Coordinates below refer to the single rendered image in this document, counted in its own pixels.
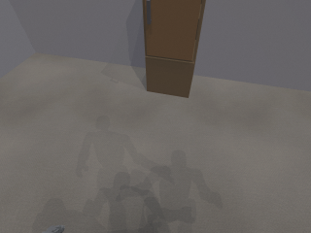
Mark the cupboard door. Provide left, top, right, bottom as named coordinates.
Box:
left=144, top=0, right=201, bottom=61

